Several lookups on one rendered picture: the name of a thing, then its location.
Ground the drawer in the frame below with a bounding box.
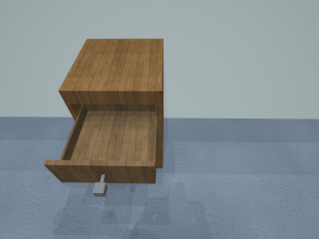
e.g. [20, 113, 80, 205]
[44, 104, 159, 184]

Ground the cabinet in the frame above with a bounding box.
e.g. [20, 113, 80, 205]
[58, 38, 163, 168]

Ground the handle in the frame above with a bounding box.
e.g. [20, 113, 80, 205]
[93, 174, 108, 197]

